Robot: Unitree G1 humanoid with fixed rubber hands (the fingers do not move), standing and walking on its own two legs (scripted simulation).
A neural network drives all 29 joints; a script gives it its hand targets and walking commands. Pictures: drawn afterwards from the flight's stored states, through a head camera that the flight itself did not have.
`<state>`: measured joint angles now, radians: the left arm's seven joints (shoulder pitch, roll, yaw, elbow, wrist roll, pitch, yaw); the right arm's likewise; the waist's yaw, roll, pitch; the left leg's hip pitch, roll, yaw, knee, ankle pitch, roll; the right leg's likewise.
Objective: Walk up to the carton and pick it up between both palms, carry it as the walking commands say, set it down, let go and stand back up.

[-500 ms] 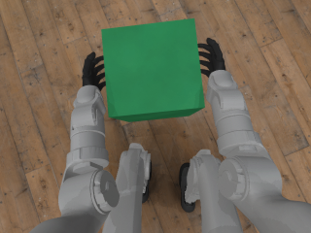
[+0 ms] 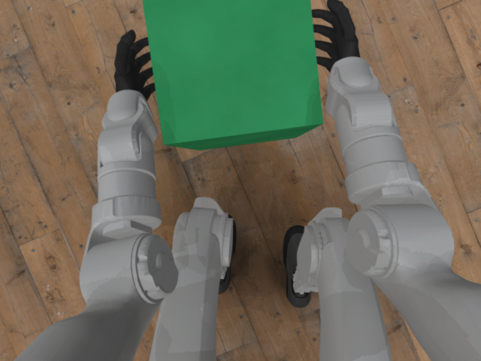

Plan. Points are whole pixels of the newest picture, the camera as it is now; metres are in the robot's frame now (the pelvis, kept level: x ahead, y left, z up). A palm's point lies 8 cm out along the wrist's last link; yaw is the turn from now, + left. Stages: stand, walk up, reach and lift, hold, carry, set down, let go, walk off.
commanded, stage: set down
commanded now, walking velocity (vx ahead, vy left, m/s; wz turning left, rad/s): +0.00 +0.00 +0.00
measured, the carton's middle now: (237, 81) +0.52 +0.08 -0.19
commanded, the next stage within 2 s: none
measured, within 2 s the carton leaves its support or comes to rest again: rests again in 1.14 s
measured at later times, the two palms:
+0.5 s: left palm (151, 93) +0.49 +0.23 -0.20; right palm (323, 68) +0.55 -0.07 -0.19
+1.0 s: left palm (155, 93) +0.50 +0.23 -0.23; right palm (318, 72) +0.56 -0.07 -0.23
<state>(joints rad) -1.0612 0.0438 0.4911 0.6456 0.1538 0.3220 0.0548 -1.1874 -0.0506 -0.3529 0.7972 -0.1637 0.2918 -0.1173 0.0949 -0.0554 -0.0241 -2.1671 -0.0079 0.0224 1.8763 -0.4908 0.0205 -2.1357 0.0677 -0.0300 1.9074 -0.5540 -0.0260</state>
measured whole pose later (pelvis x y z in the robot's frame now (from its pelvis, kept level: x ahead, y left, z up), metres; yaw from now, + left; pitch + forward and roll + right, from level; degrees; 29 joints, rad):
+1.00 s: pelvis +0.00 +0.00 -0.08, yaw +0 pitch +39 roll +0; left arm -1.30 0.20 0.34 0.86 -0.01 0.26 0.09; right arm -1.41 -0.20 -0.21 0.99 -0.01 0.22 -0.16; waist 0.11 -0.04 0.25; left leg -2.31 -0.02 0.03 2.15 -0.53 0.02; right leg -2.27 0.08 -0.03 2.19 -0.61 -0.02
